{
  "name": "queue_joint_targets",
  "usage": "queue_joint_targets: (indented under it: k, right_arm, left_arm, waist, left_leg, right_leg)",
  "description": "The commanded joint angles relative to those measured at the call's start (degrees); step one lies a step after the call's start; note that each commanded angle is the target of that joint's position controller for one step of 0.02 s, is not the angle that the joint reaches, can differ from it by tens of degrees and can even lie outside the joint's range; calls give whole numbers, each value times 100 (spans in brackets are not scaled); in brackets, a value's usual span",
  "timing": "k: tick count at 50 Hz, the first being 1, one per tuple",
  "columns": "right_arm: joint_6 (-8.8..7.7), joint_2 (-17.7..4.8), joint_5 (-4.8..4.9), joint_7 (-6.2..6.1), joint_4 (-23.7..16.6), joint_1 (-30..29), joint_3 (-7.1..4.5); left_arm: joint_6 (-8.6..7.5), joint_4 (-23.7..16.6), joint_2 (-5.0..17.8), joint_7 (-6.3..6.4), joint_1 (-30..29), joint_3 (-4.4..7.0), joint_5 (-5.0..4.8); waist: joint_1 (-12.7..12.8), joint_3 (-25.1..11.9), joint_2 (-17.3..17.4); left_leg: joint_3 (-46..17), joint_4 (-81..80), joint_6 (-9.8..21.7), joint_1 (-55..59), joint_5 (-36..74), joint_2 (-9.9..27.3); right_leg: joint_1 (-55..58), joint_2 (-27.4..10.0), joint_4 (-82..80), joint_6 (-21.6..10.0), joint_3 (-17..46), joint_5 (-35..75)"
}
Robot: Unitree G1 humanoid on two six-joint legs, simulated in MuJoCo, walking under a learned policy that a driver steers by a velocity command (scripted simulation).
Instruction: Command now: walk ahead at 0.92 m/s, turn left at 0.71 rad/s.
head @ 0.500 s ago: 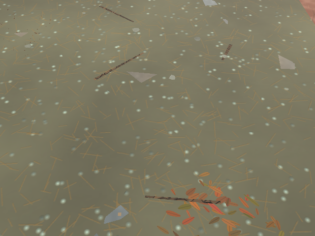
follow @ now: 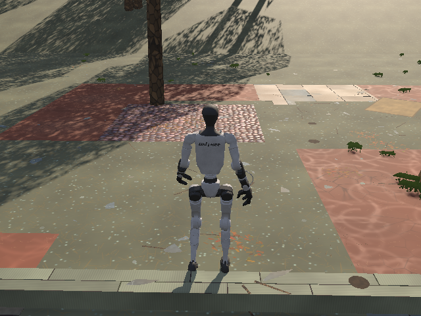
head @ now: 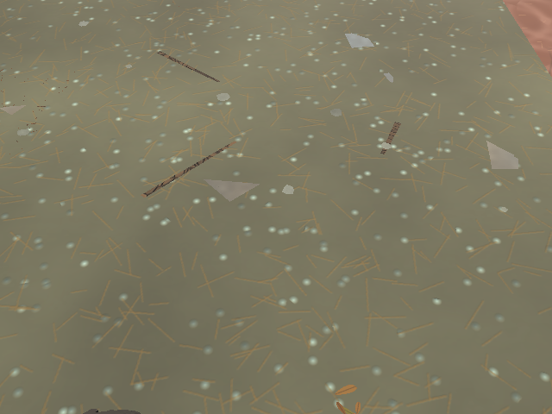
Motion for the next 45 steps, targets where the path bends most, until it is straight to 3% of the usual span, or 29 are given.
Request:
queue_joint_targets:
  k: [1, 4, 7, 10, 11, 12, 13, 14, 15, 16, 17, 18, 19, 20, 21, 22, 23, 25, 27, 30, 34, 37, 38, 39, 40, 41, 42, 43, 45]
  right_arm:
    - [-50, -370, -83, 177, -822, -1148, -31]
    - [160, -223, -208, 303, -895, -1475, 16]
    - [237, -219, -207, 405, -1180, -2096, 79]
    - [257, -257, -239, 523, -1366, -2685, 179]
    - [250, -202, -223, 548, -1399, -2785, 236]
    - [223, -156, -233, 551, -1378, -2837, 272]
    - [200, -175, -246, 528, -1284, -2550, 278]
    - [168, -320, -271, 467, -1084, -1889, 228]
    - [126, -573, -311, 389, -713, -762, 114]
    - [70, -800, -352, 262, -305, 314, -7]
    - [67, -1113, -367, 98, -176, 89, -113]
    - [53, -1756, -463, 48, -447, -181, -235]
    - [130, -1574, -165, -21, -605, 39, -295]
    - [134, -1428, -107, -88, -511, -408, -236]
    - [116, -1030, -117, -108, -494, -788, -111]
    - [79, -846, -131, -131, -487, -1010, -31]
    - [34, -740, -82, -127, -439, -1024, 21]
    - [-78, -728, -97, -64, -339, -1096, 50]
    - [-127, -699, -154, -18, -251, -1169, 69]
    - [-108, -474, -121, 6, -139, -1241, 132]
    - [-47, -423, -118, -29, 121, -859, 162]
    - [22, -484, -156, -95, 250, -812, 156]
    - [40, -476, -131, -127, 278, -878, 160]
    - [36, -459, -106, -156, 309, -847, 167]
    - [1, -339, -159, -175, 282, -512, 195]
    - [70, -48, -51, -190, 490, 242, 245]
    - [206, -273, -89, -224, 561, -50, 205]
    - [293, -349, -101, -211, 491, -422, 173]
    - [427, -268, -117, -171, 508, -778, 184]
  left_arm:
    - [-102, 14, 676, 83, 934, 249, -52]
    - [-245, 397, 484, 73, 1284, 188, -162]
    - [-345, 701, 501, 40, 1364, 167, -125]
    - [-352, 1009, 523, 78, 1515, 151, -136]
    - [-342, 1043, 645, 96, 1494, 159, -144]
    - [-325, 1105, 788, 136, 1663, 180, -166]
    - [-300, 1141, 1027, 204, 1799, 222, -199]
    - [-242, 1113, 1311, 262, 1692, 285, -224]
    - [-163, 1048, 1518, 296, 1491, 338, -233]
    - [-129, 958, 1492, 281, 1246, 328, -277]
    - [-107, 925, 948, 169, 1457, 247, -243]
    - [-52, 609, 496, 183, 2478, 80, -486]
    - [-59, 510, 1009, 216, 1742, 143, -407]
    - [-71, 408, 869, 198, 1531, 85, -443]
    - [-72, 477, 795, 168, 1442, 44, -320]
    - [15, 534, 763, 133, 1460, 35, -220]
    - [173, 613, 745, 117, 1651, 53, -119]
    - [374, 653, 557, 105, 1754, 33, -110]
    - [413, 655, 426, 96, 1642, 22, -165]
    - [388, 661, 312, 90, 1292, -8, -195]
    - [364, 588, 366, 115, 657, -2, -215]
    - [325, 636, 480, 152, 670, 46, -143]
    - [287, 741, 464, 163, 906, 53, -120]
    - [212, 857, 514, 177, 1172, 63, -101]
    - [130, 920, 838, 201, 1383, 118, -96]
    - [174, 892, 928, 205, 1353, 137, -185]
    - [247, 869, 625, 181, 1348, 45, -249]
    - [274, 888, 551, 167, 1232, -5, -213]
    - [343, 923, 533, 223, 832, -32, -167]
  waist:
    - [594, 257, -610]
    - [480, 799, -760]
    - [328, 1153, -671]
    - [329, 1480, -382]
    - [296, 1459, -349]
    - [323, 1375, -326]
    - [156, 1104, -481]
    - [-237, 703, -690]
    - [-752, 104, -769]
    - [-1204, -369, -706]
    - [-679, -422, 117]
    - [17, -1888, 1016]
    - [-546, -2740, -85]
    - [-169, -1713, -156]
    - [123, -750, -562]
    - [332, -160, -632]
    - [512, 145, -639]
    - [702, 144, -475]
    - [740, 26, -240]
    - [607, -49, 134]
    - [218, 99, 295]
    - [207, 323, 289]
    - [337, 387, 216]
    - [450, 379, -9]
    - [273, 95, -560]
    - [81, -493, -1329]
    - [331, -621, -1247]
    - [361, -358, -1054]
    - [232, -24, -712]
  left_leg:
    - [-74, 1217, -67, -2911, 682, 507]
    - [38, 1399, -163, -3271, 959, 625]
    - [179, 1073, -152, -3374, 1422, 586]
    - [1043, -340, 58, -2654, 1811, 432]
    - [1364, -951, 207, -1973, 1901, 266]
    - [1672, -1331, 298, -1321, 1929, -64]
    - [1809, -1557, 347, -692, 1929, -364]
    - [1691, -1802, 398, 85, 1818, -579]
    - [1365, -2137, 515, 1313, 1813, -730]
    - [865, -2973, 668, 2656, 2651, -564]
    - [17, -2888, 755, 3726, 3487, 249]
    - [-2453, -2023, 1846, 5704, 7573, 2268]
    - [-2706, -2701, 1949, 5249, 7279, 2136]
    - [-2272, -3222, 1734, 4231, 6251, 1963]
    - [-1889, -3620, 1471, 2986, 5599, 1731]
    - [-1519, -3883, 1357, 2061, 5568, 1547]
    - [-1154, -4135, 1245, 1241, 5766, 1391]
    - [-611, -4380, 1179, 508, 5994, 1131]
    - [-164, -4396, 1021, 563, 6433, 856]
    - [345, -4360, 604, 845, 5978, 479]
    - [235, -4287, 509, 1344, 5262, 646]
    - [-70, -3854, 468, 1557, 5015, 895]
    - [-121, -3584, 370, 1529, 4724, 847]
    - [-107, -3228, 174, 1391, 4111, 646]
    - [-12, -2754, -28, 1096, 2823, 272]
    - [238, -2037, -203, 829, 234, -295]
    - [240, -1637, -233, 731, -1212, -450]
    - [86, -1365, -247, 552, -1582, -437]
    - [23, -1348, -353, 658, -1269, -248]
  right_leg:
    - [2042, -1820, -1892, -513, 2082, -1227]
    - [1849, -1600, -2180, -398, 1019, 113]
    - [1671, -1447, -2483, -311, 56, 1370]
    - [1492, -1115, -2721, -64, -970, 3000]
    - [1352, -1047, -2651, 30, -1238, 4117]
    - [1367, -1075, -2342, 20, -1303, 6038]
    - [1534, -1188, -1797, 19, -1236, 7499]
    - [1605, -1289, -896, 38, -1154, 8276]
    - [1452, -1391, 435, -11, -995, 8356]
    - [1011, -1234, 1968, -68, -1014, 7288]
    - [-324, -336, 3990, -35, -922, 833]
    - [-1933, -2, 6532, 110, -98, -1832]
    - [-1915, -76, 6704, 122, 586, -919]
    - [-2100, -318, 6247, 124, 597, -466]
    - [-1980, -495, 5604, 127, 513, -348]
    - [-1745, -574, 5249, 149, 512, -407]
    - [-1252, -626, 4839, 186, 488, -442]
    - [-707, -637, 4035, 248, 390, -393]
    - [-734, -545, 3361, 187, 264, 112]
    - [-651, -479, 2126, 101, 122, 1177]
    - [-581, -405, 1178, 22, 129, 1749]
    - [-366, -244, 603, -129, 146, 1139]
    - [-57, -196, 92, -212, 149, 1274]
    - [502, -303, -570, -296, 309, 2334]
    - [1249, -1003, -353, -421, 931, 4764]
    - [1725, -1965, -310, -1322, 1879, 6170]
    - [1496, -2209, -668, -1715, 2395, 5630]
    - [1199, -2131, -1000, -1752, 2414, 4602]
    - [611, -1760, -1429, -1389, 1953, 2747]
